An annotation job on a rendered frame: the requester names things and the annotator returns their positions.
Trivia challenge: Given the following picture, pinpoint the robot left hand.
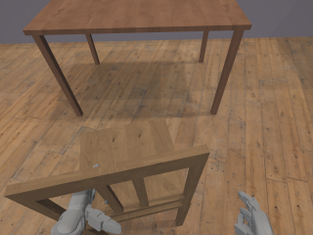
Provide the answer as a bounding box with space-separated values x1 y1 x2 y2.
67 164 122 234

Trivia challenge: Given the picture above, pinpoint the left robot forearm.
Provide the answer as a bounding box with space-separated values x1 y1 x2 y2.
50 209 86 235

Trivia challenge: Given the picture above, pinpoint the table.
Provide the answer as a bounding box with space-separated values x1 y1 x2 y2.
22 0 252 117

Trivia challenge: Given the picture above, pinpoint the chair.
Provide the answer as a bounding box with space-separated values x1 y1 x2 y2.
4 117 210 235

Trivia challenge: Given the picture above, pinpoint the robot right hand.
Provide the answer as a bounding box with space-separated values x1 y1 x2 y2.
234 191 274 235

